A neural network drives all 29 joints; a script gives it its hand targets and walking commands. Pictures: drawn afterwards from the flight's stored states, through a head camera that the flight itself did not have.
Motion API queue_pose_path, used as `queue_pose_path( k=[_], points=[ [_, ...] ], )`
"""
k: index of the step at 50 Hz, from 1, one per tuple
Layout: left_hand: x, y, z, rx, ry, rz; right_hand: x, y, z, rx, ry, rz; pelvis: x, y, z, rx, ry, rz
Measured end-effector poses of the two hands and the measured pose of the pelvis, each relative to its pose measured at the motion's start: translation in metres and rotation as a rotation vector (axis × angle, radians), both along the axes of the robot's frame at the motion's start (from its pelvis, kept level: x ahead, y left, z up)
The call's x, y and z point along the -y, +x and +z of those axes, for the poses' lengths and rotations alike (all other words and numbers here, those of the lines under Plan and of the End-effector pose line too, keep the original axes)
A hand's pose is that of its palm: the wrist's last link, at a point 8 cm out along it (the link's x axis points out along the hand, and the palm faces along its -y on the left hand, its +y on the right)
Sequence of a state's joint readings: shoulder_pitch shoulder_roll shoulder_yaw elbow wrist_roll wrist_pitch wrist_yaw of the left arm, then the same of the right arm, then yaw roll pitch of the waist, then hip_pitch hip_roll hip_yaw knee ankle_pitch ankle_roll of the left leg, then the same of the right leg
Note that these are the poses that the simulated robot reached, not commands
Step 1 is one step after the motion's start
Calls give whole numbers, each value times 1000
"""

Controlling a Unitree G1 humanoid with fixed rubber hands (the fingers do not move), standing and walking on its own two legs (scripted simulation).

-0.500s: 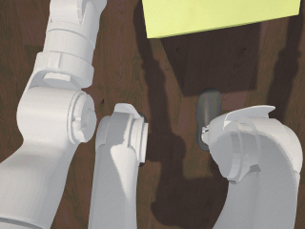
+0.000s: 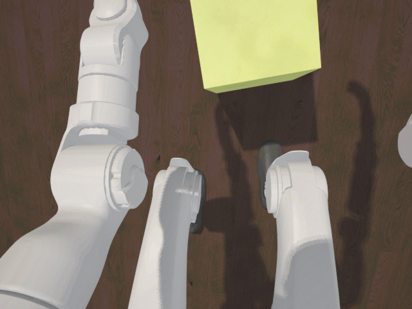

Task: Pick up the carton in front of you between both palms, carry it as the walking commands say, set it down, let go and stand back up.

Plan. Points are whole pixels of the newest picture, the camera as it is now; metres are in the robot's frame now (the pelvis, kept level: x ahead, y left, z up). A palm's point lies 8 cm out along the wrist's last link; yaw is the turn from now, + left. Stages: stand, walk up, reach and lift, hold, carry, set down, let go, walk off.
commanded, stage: set down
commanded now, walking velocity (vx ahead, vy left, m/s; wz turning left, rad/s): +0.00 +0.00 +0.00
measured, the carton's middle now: (250, 37) +0.54 -0.09 -0.36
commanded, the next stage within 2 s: let go in 0.48 s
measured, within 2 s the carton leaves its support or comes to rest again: neither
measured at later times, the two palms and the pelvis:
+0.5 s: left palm out of the picture +0.57 +0.09 +0.04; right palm out of the picture +0.57 -0.31 +0.04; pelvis +0.03 -0.02 +0.13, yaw -2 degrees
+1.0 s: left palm out of the picture +0.44 +0.16 +0.14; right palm out of the picture +0.41 -0.28 +0.13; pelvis +0.08 -0.01 +0.24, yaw -6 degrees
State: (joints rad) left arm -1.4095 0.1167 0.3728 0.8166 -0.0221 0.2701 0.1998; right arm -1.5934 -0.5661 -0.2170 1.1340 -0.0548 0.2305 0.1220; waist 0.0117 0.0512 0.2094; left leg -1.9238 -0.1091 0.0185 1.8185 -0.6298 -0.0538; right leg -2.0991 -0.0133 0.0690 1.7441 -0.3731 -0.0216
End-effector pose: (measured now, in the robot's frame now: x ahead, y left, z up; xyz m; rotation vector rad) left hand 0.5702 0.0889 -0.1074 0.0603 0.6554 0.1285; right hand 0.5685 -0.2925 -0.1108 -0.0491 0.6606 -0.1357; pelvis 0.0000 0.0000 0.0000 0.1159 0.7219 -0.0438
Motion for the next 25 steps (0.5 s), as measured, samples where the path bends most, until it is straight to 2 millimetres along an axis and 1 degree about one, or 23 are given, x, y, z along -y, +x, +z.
queue_pose_path(
  k=[4,7,19,25],
  points=[
    [0,-1,17,12,3,7,5,2,17,9,-9,-4,4,4,19,-23,6,-6],
    [0,0,34,18,6,9,8,3,33,13,-13,-7,7,7,35,-37,9,-11],
    [0,0,116,20,4,2,13,3,114,5,-10,-2,16,22,102,-61,6,-30],
    [-1,-3,149,20,5,-3,13,0,148,0,-14,0,18,27,134,-50,-4,-36]
  ],
)
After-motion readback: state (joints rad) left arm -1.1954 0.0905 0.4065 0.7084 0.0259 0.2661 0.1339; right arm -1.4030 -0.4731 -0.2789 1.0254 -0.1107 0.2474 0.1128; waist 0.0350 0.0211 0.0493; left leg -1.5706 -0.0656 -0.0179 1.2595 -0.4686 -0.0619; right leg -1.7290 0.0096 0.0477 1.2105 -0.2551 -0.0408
